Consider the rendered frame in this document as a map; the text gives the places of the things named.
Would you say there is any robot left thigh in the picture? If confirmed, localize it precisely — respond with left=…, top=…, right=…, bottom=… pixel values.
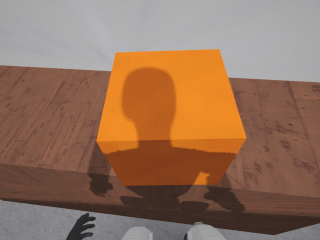
left=121, top=226, right=153, bottom=240

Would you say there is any robot left hand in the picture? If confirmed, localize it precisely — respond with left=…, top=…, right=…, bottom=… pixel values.
left=66, top=213, right=96, bottom=240

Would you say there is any robot right shin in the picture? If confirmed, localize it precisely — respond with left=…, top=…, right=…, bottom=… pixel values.
left=191, top=222, right=203, bottom=229

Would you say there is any carton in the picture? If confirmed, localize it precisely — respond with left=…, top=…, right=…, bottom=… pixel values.
left=96, top=49, right=247, bottom=186

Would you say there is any pedestal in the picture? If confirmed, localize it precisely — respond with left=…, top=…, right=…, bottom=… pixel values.
left=0, top=65, right=320, bottom=235

